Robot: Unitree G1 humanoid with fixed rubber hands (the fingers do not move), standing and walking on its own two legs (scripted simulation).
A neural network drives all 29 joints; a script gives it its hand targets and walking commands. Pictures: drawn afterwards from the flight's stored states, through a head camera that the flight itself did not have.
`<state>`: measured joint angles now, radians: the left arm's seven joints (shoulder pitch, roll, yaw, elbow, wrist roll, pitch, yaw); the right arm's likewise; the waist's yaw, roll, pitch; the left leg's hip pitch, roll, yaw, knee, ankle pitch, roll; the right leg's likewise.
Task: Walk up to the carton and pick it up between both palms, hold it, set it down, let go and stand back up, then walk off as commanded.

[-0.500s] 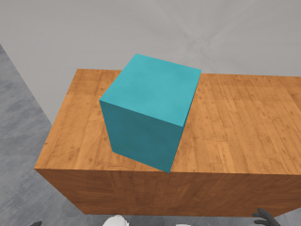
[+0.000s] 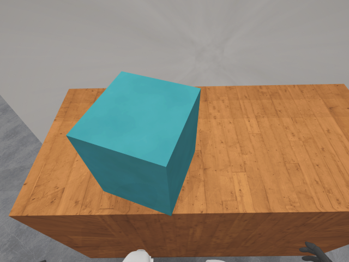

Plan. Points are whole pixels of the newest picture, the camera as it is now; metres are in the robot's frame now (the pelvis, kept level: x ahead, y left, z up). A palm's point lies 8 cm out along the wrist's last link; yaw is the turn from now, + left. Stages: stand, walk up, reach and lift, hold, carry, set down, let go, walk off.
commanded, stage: walk up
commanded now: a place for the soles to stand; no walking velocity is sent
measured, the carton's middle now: (146, 145) +0.37 +0.09 +0.04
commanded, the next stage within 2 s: reach and lift in 1.08 s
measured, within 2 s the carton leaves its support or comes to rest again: neither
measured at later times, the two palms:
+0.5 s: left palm out of the picture +0.07 +0.33 -0.09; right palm out of the picture +0.12 -0.32 -0.07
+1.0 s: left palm out of the picture +0.07 +0.34 -0.09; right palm out of the picture +0.11 -0.30 -0.08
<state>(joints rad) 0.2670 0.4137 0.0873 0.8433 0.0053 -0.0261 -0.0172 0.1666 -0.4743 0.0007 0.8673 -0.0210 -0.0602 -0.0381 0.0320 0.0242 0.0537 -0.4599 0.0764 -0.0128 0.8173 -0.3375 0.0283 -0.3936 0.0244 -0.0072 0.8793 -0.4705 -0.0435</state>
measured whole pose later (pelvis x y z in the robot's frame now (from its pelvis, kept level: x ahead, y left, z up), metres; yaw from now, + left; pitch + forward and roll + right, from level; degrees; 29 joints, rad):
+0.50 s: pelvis +0.00 +0.00 +0.00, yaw +0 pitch -1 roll +2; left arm 0.27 0.42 0.09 0.84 0.02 -0.04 -0.01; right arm 0.16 -0.45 0.00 0.87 -0.02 -0.03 -0.03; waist 0.02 -0.05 0.05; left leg -0.45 0.06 -0.01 0.82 -0.42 -0.01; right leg -0.39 0.01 0.01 0.86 -0.46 -0.03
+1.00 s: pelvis +0.00 +0.02 +0.00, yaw +0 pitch -1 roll +1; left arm 0.27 0.42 0.08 0.84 0.02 -0.03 -0.01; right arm 0.17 -0.44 0.00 0.87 -0.02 -0.05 -0.02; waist 0.02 -0.03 0.05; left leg -0.44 0.05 0.01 0.80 -0.34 -0.03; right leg -0.38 0.00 0.03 0.86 -0.46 -0.01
